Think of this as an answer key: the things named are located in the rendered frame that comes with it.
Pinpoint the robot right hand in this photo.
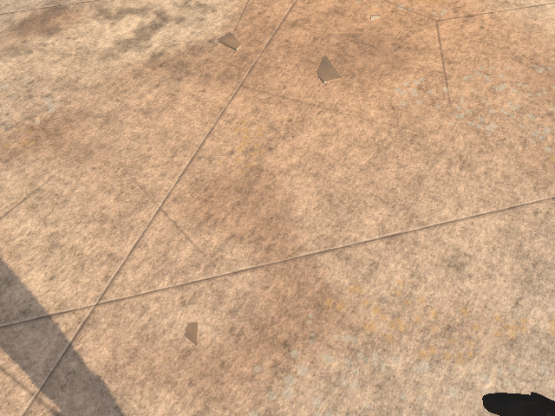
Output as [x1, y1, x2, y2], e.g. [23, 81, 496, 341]
[482, 392, 555, 416]

